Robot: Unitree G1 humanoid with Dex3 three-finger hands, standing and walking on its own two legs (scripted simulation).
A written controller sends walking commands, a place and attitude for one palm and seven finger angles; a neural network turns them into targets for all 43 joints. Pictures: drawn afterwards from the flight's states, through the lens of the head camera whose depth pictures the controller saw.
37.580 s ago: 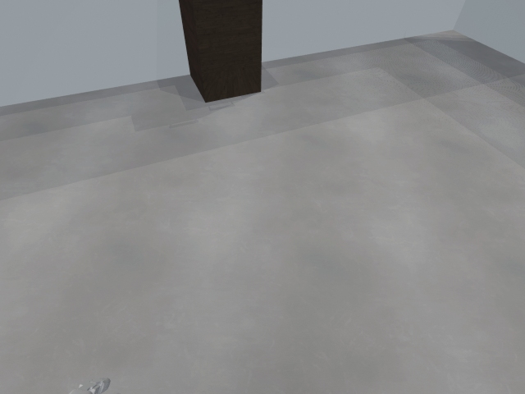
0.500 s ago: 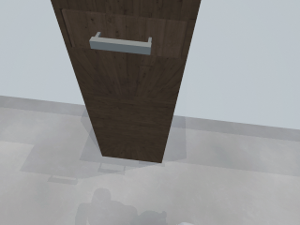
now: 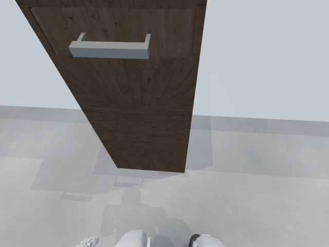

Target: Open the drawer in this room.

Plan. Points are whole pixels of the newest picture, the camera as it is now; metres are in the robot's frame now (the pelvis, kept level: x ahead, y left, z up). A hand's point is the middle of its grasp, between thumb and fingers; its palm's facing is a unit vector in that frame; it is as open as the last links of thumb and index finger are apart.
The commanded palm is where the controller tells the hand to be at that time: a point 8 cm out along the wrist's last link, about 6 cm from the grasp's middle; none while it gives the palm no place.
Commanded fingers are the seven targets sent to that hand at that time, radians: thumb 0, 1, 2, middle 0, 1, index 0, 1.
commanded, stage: come to a stop and stand still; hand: left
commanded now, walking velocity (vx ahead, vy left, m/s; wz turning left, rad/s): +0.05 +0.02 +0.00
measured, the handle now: (112, 43) +0.54 +0.15 +0.18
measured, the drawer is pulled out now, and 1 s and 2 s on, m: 0.00 0.00 0.00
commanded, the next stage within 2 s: look again from close up in 0.72 s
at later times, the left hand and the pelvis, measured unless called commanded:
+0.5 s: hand out of the picture -0.04 +0.26 -0.16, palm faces +0.00 -0.97 -0.25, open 7.4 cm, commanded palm none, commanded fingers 0.00 0.90 0.90 -0.20 -0.30 -0.20 -0.30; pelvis -0.05 +0.08 +0.00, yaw -2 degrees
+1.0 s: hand out of the picture -0.04 +0.24 -0.16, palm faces -0.02 -0.98 -0.21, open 7.3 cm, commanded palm none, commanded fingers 0.00 0.90 0.90 -0.20 -0.30 -0.20 -0.30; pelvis -0.04 +0.07 +0.01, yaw -2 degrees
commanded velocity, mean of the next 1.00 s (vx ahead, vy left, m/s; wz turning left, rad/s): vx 0.00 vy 0.00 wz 0.00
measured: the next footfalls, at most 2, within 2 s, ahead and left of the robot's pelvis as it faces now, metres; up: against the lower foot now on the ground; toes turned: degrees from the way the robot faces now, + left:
left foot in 0.14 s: +0.01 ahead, +0.14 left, +0.00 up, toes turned +3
right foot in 0.36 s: +0.04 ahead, -0.04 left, +0.00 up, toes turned -2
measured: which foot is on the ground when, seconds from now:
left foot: up 0.00-0.12, down 0.14-1.00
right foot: down 0.00-0.14, up 0.16-0.34, down 0.36-1.00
